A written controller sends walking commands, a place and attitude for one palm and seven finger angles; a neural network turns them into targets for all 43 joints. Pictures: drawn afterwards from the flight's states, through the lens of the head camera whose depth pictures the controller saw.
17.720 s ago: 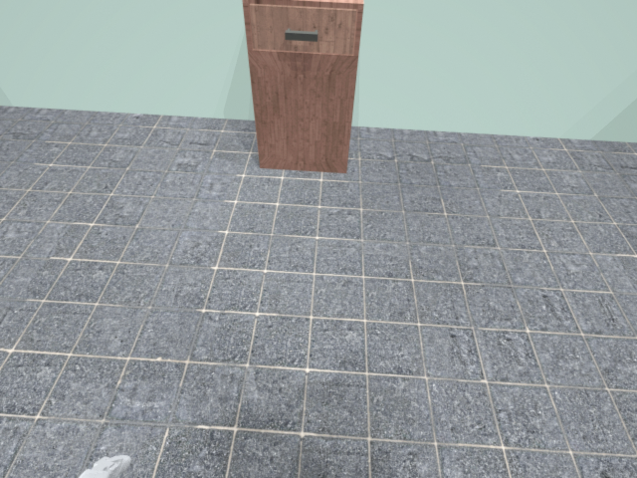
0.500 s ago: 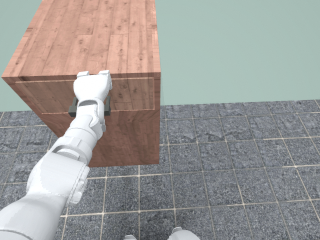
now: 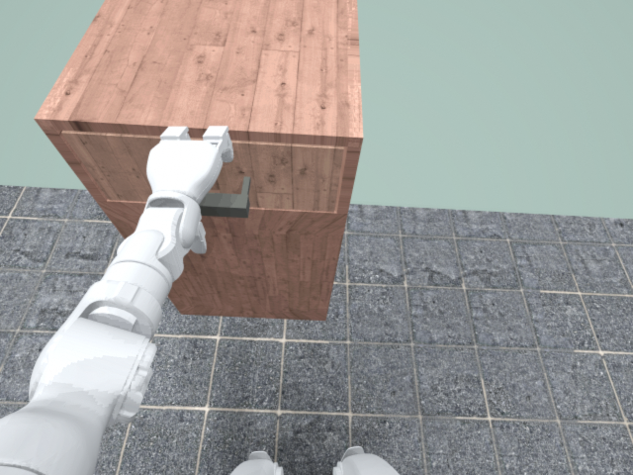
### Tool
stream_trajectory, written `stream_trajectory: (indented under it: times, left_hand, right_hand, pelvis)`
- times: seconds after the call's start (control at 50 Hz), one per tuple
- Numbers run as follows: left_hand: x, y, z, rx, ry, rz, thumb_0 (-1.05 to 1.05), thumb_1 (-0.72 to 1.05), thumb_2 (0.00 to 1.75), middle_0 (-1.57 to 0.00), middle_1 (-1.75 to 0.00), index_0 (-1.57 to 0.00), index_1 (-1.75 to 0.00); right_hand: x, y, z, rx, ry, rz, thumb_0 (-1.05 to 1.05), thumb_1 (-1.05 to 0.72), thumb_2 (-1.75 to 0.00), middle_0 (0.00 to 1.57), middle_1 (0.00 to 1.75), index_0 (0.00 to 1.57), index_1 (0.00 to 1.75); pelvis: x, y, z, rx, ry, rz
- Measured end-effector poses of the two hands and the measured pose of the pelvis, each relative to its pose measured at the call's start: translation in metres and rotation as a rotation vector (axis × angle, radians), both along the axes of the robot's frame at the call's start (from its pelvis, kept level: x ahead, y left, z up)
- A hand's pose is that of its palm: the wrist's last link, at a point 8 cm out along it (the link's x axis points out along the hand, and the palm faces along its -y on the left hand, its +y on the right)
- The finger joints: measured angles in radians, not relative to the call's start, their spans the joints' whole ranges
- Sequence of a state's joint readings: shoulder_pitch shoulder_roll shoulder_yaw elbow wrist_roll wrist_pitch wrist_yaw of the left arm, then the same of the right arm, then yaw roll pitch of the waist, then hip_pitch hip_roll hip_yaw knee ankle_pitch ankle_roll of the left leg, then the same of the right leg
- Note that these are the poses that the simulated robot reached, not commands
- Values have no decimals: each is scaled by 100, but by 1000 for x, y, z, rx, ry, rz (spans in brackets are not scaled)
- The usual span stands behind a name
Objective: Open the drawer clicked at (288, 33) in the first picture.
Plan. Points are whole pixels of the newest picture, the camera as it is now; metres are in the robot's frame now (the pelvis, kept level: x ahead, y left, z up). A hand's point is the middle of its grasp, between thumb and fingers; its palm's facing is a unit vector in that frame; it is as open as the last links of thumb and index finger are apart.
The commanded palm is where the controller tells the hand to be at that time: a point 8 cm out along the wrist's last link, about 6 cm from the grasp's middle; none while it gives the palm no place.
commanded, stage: lift the fingers back up to retry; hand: left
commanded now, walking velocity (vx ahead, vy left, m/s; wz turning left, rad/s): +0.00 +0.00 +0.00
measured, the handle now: (210, 192) +0.53 +0.13 -0.03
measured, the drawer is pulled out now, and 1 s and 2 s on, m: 0.00 0.00 0.00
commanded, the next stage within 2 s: re-aim the fingers above the handle in 0.02 s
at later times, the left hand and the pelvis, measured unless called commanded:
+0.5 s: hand (207, 193) +0.49 +0.12 +0.02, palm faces +0.02 -0.07 -1.00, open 13.8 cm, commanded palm +0.46 +0.13 +0.08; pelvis +0.01 +0.01 +0.01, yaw -1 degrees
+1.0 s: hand (220, 191) +0.49 +0.11 +0.03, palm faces +0.01 -0.04 -1.00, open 13.7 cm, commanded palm +0.47 +0.13 +0.08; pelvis +0.01 -0.01 +0.01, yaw -1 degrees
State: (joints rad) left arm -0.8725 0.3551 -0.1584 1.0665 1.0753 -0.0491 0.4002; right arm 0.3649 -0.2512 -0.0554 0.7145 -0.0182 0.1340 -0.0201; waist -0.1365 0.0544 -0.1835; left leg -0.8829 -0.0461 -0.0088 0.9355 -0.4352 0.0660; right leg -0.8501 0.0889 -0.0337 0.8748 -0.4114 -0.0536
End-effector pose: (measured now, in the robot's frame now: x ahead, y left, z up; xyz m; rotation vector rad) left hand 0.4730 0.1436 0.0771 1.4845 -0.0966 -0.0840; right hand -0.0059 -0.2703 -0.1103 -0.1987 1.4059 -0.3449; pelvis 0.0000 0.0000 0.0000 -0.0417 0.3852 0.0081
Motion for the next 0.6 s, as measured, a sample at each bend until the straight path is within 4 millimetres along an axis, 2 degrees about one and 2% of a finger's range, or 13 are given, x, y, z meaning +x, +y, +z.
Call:
stream_trajectory:
  times: [0.14,0.24,0.42,0.6]
  left_hand:
    - [-1,-5,4,40,18,45,0,-49,30,-36,-123,-37,-125]
    - [-4,-8,5,27,64,44,0,-49,30,-33,-122,-35,-122]
    - [-7,-16,0,7,15,-29,0,-49,30,-32,-121,-33,-121]
    - [-9,-4,0,46,14,76,0,-49,30,-33,-121,-32,-120]
  right_hand:
    - [30,24,-4,78,-72,-1,1,-91,-90,20,30,20,30]
    - [39,32,-1,100,-100,-2,1,-91,-90,20,30,20,30]
    - [33,19,1,53,-76,6,1,-91,-90,20,30,20,30]
    - [24,10,-2,63,-34,-17,1,-91,-90,20,30,20,30]
  pelvis:
    - [5,6,6,4,-24,-18]
    - [6,7,11,9,-41,-23]
    - [6,6,7,9,-30,-22]
    - [7,2,9,15,-42,-30]
